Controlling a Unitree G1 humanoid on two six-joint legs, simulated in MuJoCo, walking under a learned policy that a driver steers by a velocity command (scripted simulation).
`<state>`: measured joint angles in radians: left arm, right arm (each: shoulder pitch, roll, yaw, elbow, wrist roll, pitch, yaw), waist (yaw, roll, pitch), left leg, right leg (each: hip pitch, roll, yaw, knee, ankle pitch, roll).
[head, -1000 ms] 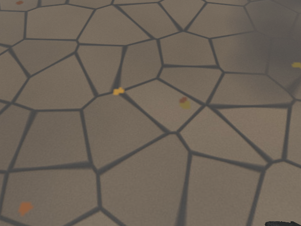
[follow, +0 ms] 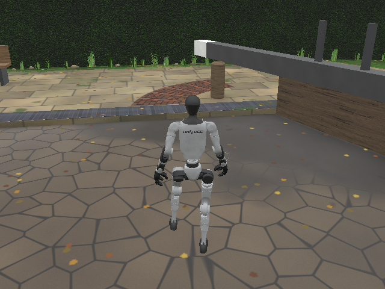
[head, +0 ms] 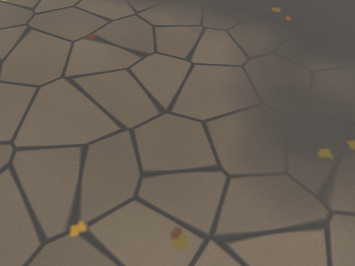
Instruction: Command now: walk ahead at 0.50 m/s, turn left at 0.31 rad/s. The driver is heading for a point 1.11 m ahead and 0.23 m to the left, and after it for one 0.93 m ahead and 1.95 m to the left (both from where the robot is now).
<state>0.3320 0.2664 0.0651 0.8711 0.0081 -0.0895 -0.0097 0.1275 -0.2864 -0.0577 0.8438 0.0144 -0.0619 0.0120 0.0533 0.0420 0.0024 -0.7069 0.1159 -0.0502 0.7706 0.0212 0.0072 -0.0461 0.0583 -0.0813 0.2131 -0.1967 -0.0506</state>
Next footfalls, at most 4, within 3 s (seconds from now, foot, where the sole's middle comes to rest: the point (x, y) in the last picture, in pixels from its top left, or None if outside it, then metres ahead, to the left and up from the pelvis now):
0.20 left None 0.28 0.16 -0.78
0.64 right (188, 252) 0.55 0.03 -0.78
0.94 left None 0.40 0.24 -0.78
1.58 left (109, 209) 0.72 0.36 -0.78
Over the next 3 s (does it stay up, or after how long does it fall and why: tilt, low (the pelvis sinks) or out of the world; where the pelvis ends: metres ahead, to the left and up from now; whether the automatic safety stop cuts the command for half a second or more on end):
stays up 0.81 0.16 -0.01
